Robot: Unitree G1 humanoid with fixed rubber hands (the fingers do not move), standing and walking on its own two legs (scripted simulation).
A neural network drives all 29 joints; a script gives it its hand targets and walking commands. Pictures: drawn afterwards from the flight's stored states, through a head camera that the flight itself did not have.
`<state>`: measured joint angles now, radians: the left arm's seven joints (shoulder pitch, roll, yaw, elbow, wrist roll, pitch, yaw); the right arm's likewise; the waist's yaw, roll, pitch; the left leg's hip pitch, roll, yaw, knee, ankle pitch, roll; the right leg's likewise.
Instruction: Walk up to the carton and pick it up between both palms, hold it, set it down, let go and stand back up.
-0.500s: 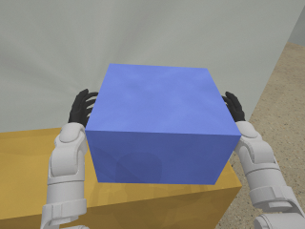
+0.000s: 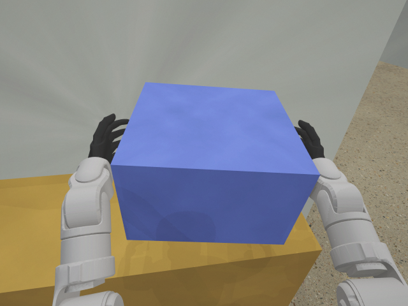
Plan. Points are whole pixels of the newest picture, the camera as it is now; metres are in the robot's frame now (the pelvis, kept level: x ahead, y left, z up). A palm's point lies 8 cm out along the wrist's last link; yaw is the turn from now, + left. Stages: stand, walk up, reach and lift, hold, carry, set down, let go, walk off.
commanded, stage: hold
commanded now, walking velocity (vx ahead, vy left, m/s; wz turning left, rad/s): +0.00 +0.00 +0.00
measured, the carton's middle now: (209, 156) +0.40 +0.00 +0.14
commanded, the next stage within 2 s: none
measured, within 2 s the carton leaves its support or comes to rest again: neither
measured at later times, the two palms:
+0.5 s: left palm (100, 157) +0.35 +0.20 +0.19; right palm (309, 155) +0.36 -0.19 +0.17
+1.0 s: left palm (98, 157) +0.34 +0.20 +0.19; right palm (310, 156) +0.35 -0.19 +0.17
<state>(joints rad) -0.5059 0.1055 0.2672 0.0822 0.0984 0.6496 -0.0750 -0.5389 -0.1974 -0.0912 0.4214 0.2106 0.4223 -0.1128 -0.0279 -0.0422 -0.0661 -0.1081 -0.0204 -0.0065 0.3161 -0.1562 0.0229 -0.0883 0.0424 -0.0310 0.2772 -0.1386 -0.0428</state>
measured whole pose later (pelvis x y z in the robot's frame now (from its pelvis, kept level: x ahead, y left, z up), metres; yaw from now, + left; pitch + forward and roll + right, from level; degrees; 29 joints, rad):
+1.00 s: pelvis +0.00 +0.00 +0.00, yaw +0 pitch -3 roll +0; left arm -0.48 0.11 0.27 -0.01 0.11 0.71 -0.08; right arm -0.52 -0.19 -0.09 0.35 0.22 0.47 -0.12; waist -0.03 -0.05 -0.06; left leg -0.10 -0.02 -0.01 0.32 -0.16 0.02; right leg -0.07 0.05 -0.03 0.28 -0.14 -0.05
